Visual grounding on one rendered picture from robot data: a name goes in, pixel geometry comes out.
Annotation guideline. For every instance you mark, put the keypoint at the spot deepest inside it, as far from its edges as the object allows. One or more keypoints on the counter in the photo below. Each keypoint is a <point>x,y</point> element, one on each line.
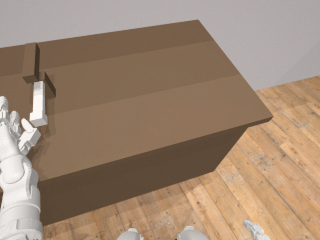
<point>128,112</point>

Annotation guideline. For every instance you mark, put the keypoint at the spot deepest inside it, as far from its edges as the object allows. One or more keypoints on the right robot shin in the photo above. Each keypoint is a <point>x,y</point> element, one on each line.
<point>188,228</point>

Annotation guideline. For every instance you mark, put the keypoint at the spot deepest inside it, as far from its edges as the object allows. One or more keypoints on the left robot forearm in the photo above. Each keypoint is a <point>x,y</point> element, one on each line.
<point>21,201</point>

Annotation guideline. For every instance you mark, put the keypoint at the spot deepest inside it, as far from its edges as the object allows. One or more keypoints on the tap lever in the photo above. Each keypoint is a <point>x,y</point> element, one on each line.
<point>38,116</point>

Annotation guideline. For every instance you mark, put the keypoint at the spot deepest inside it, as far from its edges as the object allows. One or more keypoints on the right robot hand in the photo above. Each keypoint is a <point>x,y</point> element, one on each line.
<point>256,231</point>

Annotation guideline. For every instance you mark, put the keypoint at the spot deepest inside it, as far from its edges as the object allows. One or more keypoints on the robot shin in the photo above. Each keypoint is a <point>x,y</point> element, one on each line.
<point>132,230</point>
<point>188,228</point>

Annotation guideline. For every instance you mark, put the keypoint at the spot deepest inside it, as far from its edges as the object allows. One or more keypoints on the left robot hand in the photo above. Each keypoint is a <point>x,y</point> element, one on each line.
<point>11,144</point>

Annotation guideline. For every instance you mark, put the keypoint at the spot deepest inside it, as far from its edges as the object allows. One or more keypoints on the left robot shin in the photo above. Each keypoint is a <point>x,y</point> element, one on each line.
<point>132,230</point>

